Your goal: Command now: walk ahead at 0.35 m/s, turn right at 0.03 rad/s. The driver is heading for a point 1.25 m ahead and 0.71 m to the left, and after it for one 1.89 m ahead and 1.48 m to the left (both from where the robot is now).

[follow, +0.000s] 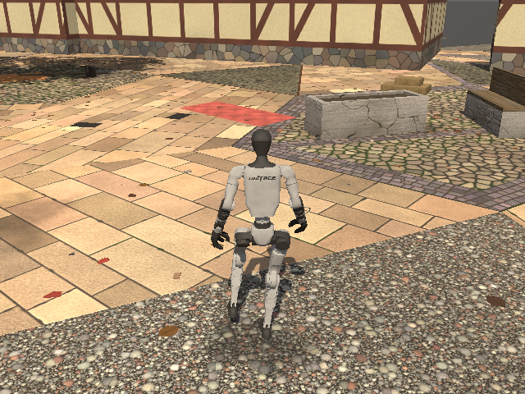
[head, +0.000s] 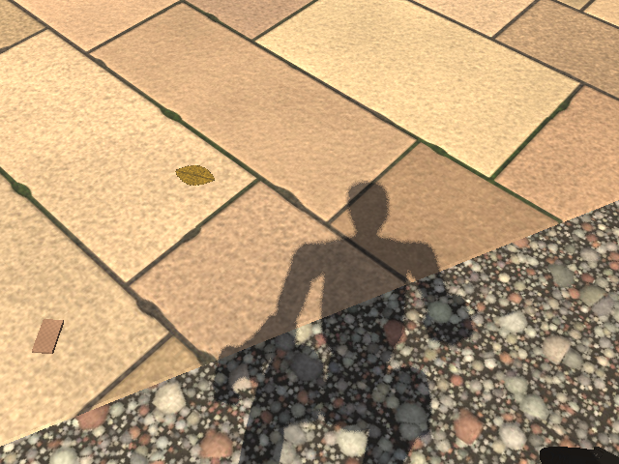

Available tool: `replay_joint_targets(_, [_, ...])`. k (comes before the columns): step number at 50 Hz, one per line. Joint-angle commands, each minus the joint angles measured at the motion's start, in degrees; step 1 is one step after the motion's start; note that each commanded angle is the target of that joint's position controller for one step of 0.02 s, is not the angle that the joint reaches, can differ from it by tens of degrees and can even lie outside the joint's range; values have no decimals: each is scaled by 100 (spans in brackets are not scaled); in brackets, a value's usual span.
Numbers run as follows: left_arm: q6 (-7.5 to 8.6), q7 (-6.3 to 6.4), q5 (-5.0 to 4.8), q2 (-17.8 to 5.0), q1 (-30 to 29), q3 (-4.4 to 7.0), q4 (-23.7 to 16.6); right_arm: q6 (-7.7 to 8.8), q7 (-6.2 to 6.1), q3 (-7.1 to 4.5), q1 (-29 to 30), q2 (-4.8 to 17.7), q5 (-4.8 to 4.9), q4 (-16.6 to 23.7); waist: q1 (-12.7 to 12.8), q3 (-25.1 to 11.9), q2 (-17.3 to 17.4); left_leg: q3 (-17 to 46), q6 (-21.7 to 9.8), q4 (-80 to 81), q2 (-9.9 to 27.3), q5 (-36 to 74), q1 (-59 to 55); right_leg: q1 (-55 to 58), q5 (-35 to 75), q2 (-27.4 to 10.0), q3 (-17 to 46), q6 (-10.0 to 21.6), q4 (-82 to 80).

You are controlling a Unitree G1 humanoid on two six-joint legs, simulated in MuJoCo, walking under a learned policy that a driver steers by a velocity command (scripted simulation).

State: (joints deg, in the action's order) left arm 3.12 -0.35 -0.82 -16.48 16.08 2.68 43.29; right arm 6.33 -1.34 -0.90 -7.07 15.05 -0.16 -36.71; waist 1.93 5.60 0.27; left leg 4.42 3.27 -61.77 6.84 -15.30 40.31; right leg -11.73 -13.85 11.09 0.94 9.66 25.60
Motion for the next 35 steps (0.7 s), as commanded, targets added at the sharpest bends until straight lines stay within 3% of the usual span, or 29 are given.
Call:
replay_joint_targets(1, [168,203,52,-575,-322,130,-327,83,117,-61,-353,170,-5,-16,-63,-818,-21,-775,-114,1855,-434,2201,-1524,-649,4382,-1048,50,37,-691])
replay_joint_targets(3, [132,276,86,-606,66,108,-134,117,300,-90,57,244,73,35,242,-853,-119,-775,-222,2718,-675,3356,-1520,-66,3847,-1225,-59,-236,-707])
replay_joint_targets(5, [71,322,130,-717,-8,137,-92,122,442,-196,238,513,123,186,239,-778,-446,-720,-345,3096,-775,3297,-1478,283,3712,-1419,-73,-423,-413])
replay_joint_targets(6, [24,355,150,-754,-100,156,-121,124,504,-295,98,722,104,194,123,-851,-514,-803,-418,3127,-922,3032,-1546,480,4089,-1471,-106,-518,-59])
replay_joint_targets(8, [-99,424,162,-794,-494,200,-310,92,563,-486,-1022,1001,62,-47,-461,-1241,-660,-966,-571,2971,-1226,2273,-2320,564,5136,-1571,-149,-681,1134])
replay_joint_targets(9, [-150,434,173,-769,-963,200,-487,60,520,-569,-1960,1105,64,-245,-1064,-1404,-490,-667,-786,3280,-1033,2510,-3150,68,4758,-1443,-277,-867,2531])
replay_joint_targets(10, [-170,368,319,-355,-785,116,-665,49,435,-577,-2202,1287,40,-270,-909,-1537,1013,602,-1221,3362,-163,4683,-4124,-1048,88,-536,-495,-1105,4847])
replay_joint_targets(11, [-167,210,271,55,426,-18,-750,37,372,-516,-1500,1576,-288,145,-34,-2322,1741,3801,-2496,3553,1197,5059,-5435,-2717,-2629,134,464,-1431,6530])
replay_joint_targets(12, [-155,91,128,-566,527,29,-673,-94,306,-598,-851,1496,-231,511,-186,-2902,980,4304,-2625,4131,1302,2417,-5342,-2858,-1908,-317,1129,-1231,6789])
replay_joint_targets(13, [-192,73,85,-829,-289,102,-803,-246,224,-515,-543,1130,-103,667,-344,-2069,133,3711,-2290,4376,892,647,-4335,-2993,-1395,-493,968,-1093,6356])
replay_joint_targets(14, [-249,102,148,-724,-651,104,-895,-365,167,-448,-390,983,22,705,-210,-1426,-513,3336,-1974,4655,563,-346,-3398,-2977,-1067,-651,863,-1062,5881])
replay_joint_targets(15, [-312,134,200,-629,-729,90,-973,-424,132,-433,-290,990,68,752,-84,-1167,-485,3126,-1808,4779,287,-652,-2752,-2770,-893,-735,851,-1059,5341])
replay_joint_targets(17, [-353,144,192,-506,-598,111,-913,-517,101,-472,-118,1002,58,830,73,-834,-11,2520,-1526,4870,-289,-496,-2021,-2307,-733,-819,726,-1098,4245])
replay_joint_targets(20, [-289,239,199,-326,-773,106,-845,-645,-6,-568,-416,1136,88,750,-101,-1222,282,2275,-1469,4564,-459,763,-2303,-2073,-583,-686,663,-1315,3151])
replay_joint_targets(24, [-265,302,104,-416,-1097,172,-807,-843,-126,-649,-374,1205,154,791,-262,-1353,645,2525,-1224,4439,-551,-38,-2646,-2073,-126,-663,886,-1430,2333])
replay_joint_targets(29, [-70,228,41,-471,-1468,237,-786,-967,-125,-702,-383,1152,126,840,-470,-1188,959,2994,-1227,4256,-617,-71,-2929,-1698,-137,-570,994,-1356,1356])
replay_joint_targets(32, [36,140,18,-617,-1305,319,-685,-984,-95,-726,-278,1165,152,921,-380,-1193,1050,3372,-1162,4020,-659,363,-3000,-993,-83,-574,1024,-1222,382])
replay_joint_targets(33, [50,126,12,-674,-1152,359,-615,-982,-83,-716,-184,1149,187,955,-266,-1181,1002,3401,-1077,3869,-769,253,-2885,-595,270,-666,966,-1170,-154])
replay_joint_targets(34, [41,129,23,-765,-1040,402,-559,-982,-64,-668,-237,1019,231,954,-227,-1281,647,3169,-892,3415,-1045,-628,-2522,98,827,-1078,1054,-1009,-724])
replay_joint_targets(35, [-30,158,115,-985,-1137,432,-663,-991,-41,-574,-690,722,217,870,-462,-1576,-237,2406,-648,2289,-1505,-1915,-1821,951,1176,-2179,1809,-524,-641])
